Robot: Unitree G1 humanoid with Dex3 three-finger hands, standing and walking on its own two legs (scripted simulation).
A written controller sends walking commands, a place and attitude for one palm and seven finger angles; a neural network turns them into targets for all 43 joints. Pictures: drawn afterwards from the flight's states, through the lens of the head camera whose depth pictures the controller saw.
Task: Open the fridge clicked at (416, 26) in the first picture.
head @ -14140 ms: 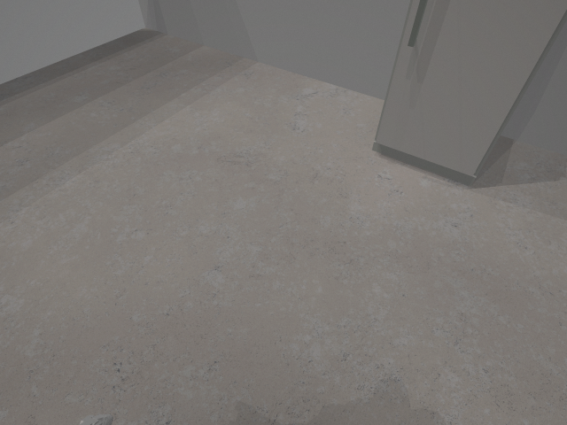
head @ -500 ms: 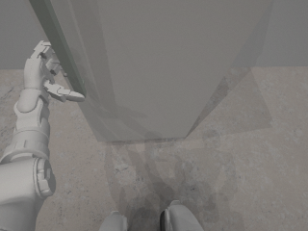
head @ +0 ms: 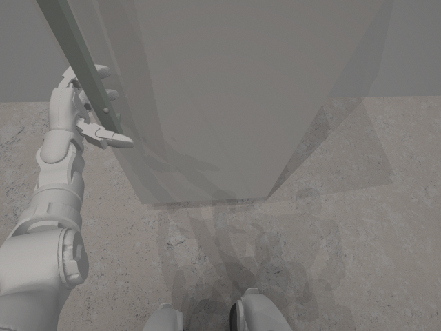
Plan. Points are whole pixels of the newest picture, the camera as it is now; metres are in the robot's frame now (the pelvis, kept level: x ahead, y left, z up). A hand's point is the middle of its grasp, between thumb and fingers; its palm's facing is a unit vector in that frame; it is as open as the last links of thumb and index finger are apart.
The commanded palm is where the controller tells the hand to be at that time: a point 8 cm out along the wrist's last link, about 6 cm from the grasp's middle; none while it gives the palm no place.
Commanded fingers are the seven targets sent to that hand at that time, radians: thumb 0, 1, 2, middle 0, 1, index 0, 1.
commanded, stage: slide the fingers in behind the handle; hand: left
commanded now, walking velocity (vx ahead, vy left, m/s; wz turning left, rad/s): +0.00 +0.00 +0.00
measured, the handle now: (72, 27) +0.54 +0.19 +0.19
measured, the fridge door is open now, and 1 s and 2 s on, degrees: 0 0 0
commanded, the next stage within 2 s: grip the handle and tug to test in 0.56 s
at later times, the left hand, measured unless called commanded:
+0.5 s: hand (110, 110) +0.49 +0.17 +0.07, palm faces +0.00 -1.00 -0.02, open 14.0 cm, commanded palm +0.47 +0.22 +0.08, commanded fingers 0.00 -0.50 0.30 -0.30 -1.20 -0.30 -1.20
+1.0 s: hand (108, 111) +0.49 +0.17 +0.07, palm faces +0.01 -1.00 -0.02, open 11.3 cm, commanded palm +0.46 +0.22 +0.08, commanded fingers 0.00 0.34 0.66 -0.39 -1.32 -0.39 -1.32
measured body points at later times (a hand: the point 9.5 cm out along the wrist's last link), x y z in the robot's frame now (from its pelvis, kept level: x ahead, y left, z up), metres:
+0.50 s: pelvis -0.01 +0.00 +0.00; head +0.11 +0.01 +0.43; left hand +0.48 +0.22 +0.07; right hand +0.01 -0.27 -0.12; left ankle -0.01 +0.11 -0.67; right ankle +0.04 -0.12 -0.67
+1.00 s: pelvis +0.00 +0.00 +0.00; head +0.11 +0.01 +0.43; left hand +0.48 +0.23 +0.08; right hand +0.02 -0.26 -0.12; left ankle -0.01 +0.11 -0.67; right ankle +0.04 -0.12 -0.67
